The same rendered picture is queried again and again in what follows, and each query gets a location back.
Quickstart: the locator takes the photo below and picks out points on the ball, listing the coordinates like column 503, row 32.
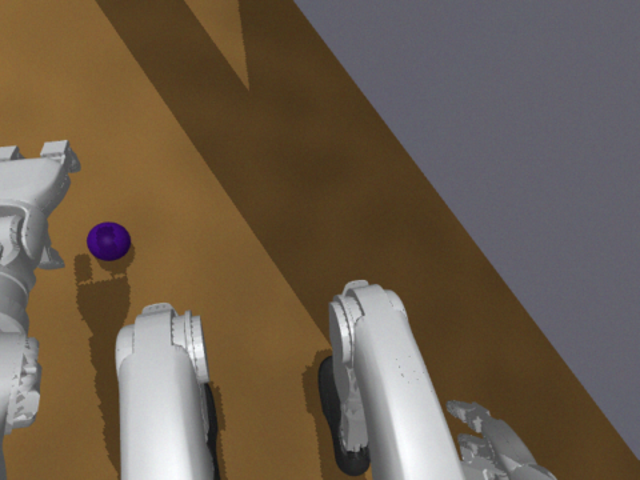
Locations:
column 108, row 241

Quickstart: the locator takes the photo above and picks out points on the right robot hand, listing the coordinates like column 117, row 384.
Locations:
column 498, row 454

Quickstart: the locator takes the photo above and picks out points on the left robot hand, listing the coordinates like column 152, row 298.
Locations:
column 41, row 182

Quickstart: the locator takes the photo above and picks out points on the right robot arm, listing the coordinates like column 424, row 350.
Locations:
column 532, row 472

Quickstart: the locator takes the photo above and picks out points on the left robot foot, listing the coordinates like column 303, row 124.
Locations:
column 212, row 432

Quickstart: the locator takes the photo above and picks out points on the right robot foot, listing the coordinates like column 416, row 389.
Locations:
column 350, row 463

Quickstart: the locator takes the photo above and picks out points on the left robot arm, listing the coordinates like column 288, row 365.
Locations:
column 23, row 231

